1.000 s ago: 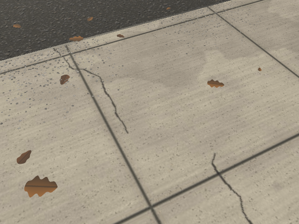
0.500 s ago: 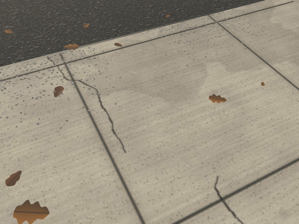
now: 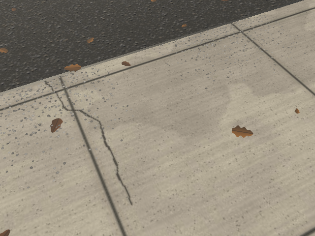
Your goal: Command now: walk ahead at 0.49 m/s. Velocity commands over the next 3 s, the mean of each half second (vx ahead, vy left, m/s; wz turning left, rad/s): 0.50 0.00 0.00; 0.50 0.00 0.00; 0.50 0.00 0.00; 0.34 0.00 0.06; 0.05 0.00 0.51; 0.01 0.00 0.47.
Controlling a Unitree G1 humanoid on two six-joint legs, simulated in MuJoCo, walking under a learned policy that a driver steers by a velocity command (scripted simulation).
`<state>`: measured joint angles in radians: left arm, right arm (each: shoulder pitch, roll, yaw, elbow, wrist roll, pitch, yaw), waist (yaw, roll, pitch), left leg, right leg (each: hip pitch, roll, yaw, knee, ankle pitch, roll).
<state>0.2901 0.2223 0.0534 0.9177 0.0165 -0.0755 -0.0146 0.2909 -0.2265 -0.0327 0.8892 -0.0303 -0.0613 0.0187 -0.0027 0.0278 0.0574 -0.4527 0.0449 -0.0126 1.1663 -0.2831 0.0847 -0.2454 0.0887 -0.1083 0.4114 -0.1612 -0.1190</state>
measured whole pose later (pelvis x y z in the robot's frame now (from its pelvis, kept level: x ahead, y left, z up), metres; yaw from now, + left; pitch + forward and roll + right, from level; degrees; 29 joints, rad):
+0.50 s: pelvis +0.28 +0.05 -0.01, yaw -1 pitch +0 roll +0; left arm 0.42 0.20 0.03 1.03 0.01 -0.08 0.00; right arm 0.12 -0.21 -0.04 0.88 -0.03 -0.08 0.01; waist 0.04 -0.02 0.07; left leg -0.36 -0.04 0.10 0.53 -0.17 0.10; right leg -0.23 0.03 -0.01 1.10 -0.40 -0.09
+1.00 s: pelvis +0.55 +0.02 -0.02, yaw -1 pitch +0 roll +1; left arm 0.02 0.19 0.04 0.87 0.04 -0.09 -0.01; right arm 0.47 -0.18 -0.03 1.08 -0.01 -0.08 -0.01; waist -0.05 0.01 0.07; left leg -0.02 -0.03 0.05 0.69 -0.45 0.07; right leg -0.44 0.02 -0.11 0.56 -0.13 -0.11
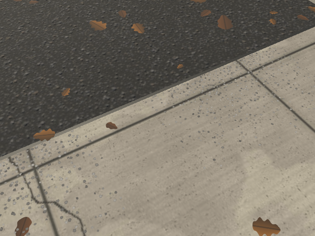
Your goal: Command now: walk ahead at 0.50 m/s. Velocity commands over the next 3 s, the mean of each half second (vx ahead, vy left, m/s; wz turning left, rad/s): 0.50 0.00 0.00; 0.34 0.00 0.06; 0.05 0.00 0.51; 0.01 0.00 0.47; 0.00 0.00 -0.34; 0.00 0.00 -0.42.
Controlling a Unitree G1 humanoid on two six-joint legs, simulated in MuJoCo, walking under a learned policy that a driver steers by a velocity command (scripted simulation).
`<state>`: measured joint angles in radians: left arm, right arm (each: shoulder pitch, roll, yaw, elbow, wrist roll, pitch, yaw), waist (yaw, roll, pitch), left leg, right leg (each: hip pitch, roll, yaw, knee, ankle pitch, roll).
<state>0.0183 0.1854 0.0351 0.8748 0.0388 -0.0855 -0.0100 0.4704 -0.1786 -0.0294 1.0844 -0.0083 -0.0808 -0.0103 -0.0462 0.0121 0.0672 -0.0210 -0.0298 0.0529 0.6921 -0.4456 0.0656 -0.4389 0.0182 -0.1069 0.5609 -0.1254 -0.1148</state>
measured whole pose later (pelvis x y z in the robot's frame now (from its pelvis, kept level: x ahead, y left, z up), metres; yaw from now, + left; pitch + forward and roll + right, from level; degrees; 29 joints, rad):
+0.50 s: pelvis +0.26 +0.01 +0.01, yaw +0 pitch +1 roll -1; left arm 0.49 0.17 0.03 1.10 0.03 -0.09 0.02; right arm -0.01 -0.18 -0.03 0.88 -0.02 -0.05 0.02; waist 0.07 0.01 0.05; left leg -0.50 0.02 0.09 0.56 -0.12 0.09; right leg 0.13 0.07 -0.07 0.23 -0.37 -0.06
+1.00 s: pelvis +0.48 +0.02 +0.01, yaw +3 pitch +0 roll +2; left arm 0.09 0.17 0.03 0.94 0.01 -0.05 0.03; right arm 0.41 -0.16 -0.03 1.06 -0.02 -0.05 -0.01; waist -0.06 -0.02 0.08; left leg -0.09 -0.08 0.05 0.44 -0.34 0.07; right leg -0.42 0.00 -0.03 0.56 -0.11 -0.04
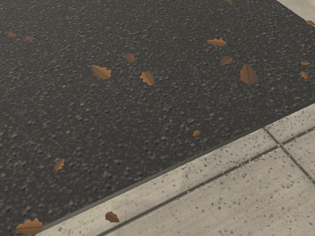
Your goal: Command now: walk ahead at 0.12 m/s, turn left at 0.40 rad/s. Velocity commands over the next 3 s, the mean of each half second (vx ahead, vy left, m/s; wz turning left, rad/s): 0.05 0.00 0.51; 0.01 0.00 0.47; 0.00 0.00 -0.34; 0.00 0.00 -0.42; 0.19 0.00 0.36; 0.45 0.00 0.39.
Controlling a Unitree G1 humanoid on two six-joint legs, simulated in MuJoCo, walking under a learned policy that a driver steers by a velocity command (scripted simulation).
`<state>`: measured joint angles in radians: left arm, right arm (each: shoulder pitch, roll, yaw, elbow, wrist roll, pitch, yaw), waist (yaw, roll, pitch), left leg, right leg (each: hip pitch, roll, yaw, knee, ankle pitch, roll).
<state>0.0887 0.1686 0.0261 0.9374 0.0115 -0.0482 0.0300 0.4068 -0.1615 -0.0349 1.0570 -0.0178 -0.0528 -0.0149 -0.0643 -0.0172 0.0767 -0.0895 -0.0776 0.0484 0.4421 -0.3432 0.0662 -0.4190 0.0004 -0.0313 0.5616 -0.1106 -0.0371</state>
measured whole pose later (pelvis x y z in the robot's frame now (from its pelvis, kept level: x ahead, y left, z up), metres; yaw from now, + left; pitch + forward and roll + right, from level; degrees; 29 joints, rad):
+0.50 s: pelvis +0.00 +0.01 -0.01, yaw +18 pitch +0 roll -1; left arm 0.20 0.27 0.07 0.87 0.03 0.04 0.03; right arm 0.21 -0.23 -0.07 0.82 -0.02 0.06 0.02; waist 0.00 -0.03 0.02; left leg -0.28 0.00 0.04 0.60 -0.32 0.06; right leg -0.41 -0.10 -0.21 0.69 -0.37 0.01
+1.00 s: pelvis -0.01 +0.00 +0.00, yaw +31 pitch +0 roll +0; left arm 0.18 0.24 0.03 0.78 0.02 0.02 0.03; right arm 0.21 -0.27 -0.06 0.79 -0.02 0.04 -0.01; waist -0.01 0.04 0.04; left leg -0.28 -0.12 -0.15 0.51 -0.26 0.04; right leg -0.23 0.03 0.01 0.47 -0.22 -0.03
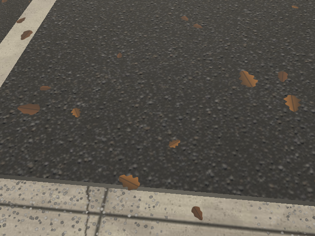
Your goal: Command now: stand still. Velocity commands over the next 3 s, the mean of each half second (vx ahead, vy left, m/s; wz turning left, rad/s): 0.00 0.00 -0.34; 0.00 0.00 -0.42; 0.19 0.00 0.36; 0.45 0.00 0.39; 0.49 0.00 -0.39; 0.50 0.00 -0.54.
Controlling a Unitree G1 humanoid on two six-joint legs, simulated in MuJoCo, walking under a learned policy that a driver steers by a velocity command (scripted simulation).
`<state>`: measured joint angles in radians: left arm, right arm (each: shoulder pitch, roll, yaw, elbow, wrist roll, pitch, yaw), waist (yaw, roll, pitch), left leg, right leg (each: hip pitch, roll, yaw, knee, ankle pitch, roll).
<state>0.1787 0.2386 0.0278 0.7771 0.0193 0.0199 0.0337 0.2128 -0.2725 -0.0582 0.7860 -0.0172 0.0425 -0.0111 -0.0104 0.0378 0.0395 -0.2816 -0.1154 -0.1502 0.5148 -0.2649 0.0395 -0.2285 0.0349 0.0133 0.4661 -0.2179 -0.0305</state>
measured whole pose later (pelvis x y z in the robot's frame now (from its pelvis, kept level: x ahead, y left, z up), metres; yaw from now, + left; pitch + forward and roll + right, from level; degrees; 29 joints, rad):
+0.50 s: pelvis -0.02 +0.03 +0.01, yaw -15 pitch +0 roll -1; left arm 0.19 0.34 0.09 0.80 0.02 0.07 -0.02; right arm 0.23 -0.28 -0.03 0.78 -0.03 0.02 -0.04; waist 0.00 -0.05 0.06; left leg -0.16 -0.04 0.02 0.39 -0.24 0.06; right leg -0.47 0.09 0.08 1.02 -0.42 0.01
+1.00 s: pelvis -0.05 -0.01 +0.01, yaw -28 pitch -1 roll +1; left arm 0.14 0.24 0.01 0.74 0.02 0.03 0.01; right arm 0.24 -0.30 -0.04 0.82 -0.01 0.06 0.01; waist -0.03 0.05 0.08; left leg -0.37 0.02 0.00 0.89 -0.41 -0.02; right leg -0.16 0.05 -0.03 0.40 -0.22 -0.08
